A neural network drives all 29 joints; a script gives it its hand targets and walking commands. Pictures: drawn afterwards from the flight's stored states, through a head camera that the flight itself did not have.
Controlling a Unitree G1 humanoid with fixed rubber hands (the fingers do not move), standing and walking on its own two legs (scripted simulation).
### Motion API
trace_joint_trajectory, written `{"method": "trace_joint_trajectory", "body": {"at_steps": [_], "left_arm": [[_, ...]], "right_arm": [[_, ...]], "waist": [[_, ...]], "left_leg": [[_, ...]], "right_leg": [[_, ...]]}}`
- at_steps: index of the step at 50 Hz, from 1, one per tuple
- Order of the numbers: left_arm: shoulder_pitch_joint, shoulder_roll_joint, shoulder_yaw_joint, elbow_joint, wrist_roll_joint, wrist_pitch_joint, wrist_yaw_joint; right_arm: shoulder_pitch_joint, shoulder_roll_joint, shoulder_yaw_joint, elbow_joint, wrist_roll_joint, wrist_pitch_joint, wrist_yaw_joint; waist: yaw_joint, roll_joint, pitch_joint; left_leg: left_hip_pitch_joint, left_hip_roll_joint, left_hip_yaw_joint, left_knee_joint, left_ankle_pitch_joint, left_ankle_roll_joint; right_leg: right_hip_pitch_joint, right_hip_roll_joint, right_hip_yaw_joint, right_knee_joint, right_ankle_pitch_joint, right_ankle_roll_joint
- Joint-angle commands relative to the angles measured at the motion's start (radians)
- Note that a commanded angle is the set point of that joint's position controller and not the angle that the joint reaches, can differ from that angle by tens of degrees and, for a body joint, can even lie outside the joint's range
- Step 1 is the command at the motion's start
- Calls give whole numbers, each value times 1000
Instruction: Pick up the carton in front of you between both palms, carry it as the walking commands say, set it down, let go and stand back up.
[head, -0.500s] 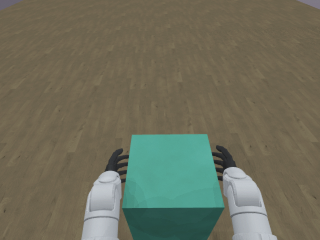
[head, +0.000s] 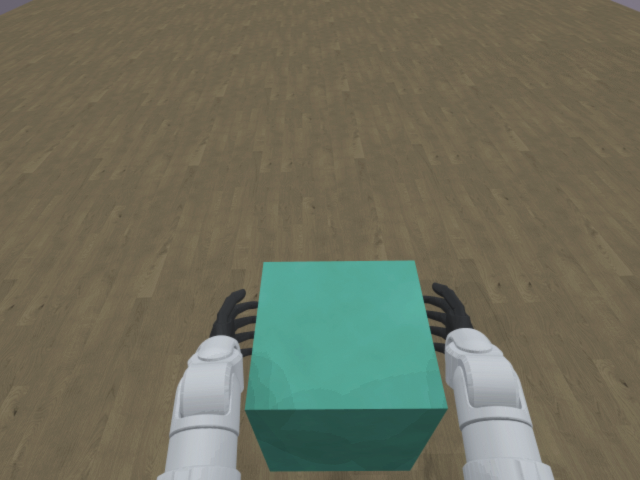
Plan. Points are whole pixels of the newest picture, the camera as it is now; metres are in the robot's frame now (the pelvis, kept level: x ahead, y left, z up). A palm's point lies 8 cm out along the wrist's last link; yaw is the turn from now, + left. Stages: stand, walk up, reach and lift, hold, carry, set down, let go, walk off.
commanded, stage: carry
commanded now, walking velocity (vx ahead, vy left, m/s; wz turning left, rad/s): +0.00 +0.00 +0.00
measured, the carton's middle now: (339, 370) +0.30 +0.00 -0.04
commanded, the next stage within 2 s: hold in 0.54 s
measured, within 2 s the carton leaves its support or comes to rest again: neither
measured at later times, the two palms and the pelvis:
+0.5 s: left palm (226, 353) +0.28 +0.14 +0.04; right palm (463, 346) +0.28 -0.15 +0.04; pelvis -0.01 +0.00 +0.00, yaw +0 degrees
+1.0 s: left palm (216, 384) +0.23 +0.15 +0.05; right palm (471, 373) +0.24 -0.15 +0.05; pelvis -0.05 +0.00 +0.00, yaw +1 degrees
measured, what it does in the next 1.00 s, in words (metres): stands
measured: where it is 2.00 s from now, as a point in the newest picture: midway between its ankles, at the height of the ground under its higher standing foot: outside the picture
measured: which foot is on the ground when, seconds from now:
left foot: down 0.00-1.00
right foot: down 0.00-1.00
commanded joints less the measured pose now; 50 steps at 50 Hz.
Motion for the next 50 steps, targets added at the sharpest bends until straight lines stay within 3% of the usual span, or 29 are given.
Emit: {"method": "trace_joint_trajectory", "body": {"at_steps": [1, 27, 28, 29, 30, 32, 35, 43, 50], "left_arm": [[-464, -893, -538, -76, -249, -40, -215], [-452, -887, -534, -78, -246, -36, -215], [-355, -901, -509, -88, -239, -29, -224], [-386, -882, -507, -110, -234, -45, -219], [-364, -870, -493, -118, -217, -44, -219], [-387, -865, -489, -104, -214, -52, -210], [-361, -845, -480, -102, -206, -58, -199], [-451, -866, -468, -58, -204, -57, -218], [-548, -914, -428, 29, -190, -59, -247]], "right_arm": [[-453, 889, 545, -68, 250, -37, 220], [-442, 884, 542, -68, 247, -32, 219], [-338, 916, 526, -92, 251, -23, 224], [-364, 893, 527, -123, 239, -34, 215], [-355, 867, 510, -131, 222, -34, 217], [-366, 870, 510, -111, 222, -40, 210], [-379, 850, 514, -130, 223, -45, 206], [-422, 868, 474, -55, 204, -43, 214], [-538, 907, 443, 14, 202, -42, 251]], "waist": [[0, 0, -221], [-2, -1, -219], [3, 7, -104], [0, 6, -155], [-4, 9, -155], [2, 0, -142], [10, -10, -123], [-5, -1, -37], [-2, 25, 1]], "left_leg": [[42, 118, -114, -82, 224, 12], [31, 116, -114, -87, 191, 9], [127, -125, -231, -128, 412, 29], [147, -111, -262, -128, 476, 28], [167, -108, -264, -149, 383, 22], [193, -116, -268, -142, 453, 12], [244, -119, -263, -162, 365, 16], [165, -101, -263, -180, 144, 26], [117, -86, -267, -196, -42, 40]], "right_leg": [[111, -108, 122, -67, 202, -7], [95, -107, 127, -77, 186, -11], [304, 144, 273, -112, 425, -31], [341, 128, 302, -101, 513, -30], [349, 126, 301, -120, 417, -25], [356, 133, 304, -118, 481, -14], [316, 132, 297, -134, 387, -5], [302, 124, 291, -150, 151, -23], [278, 118, 283, -140, -18, -25]]}}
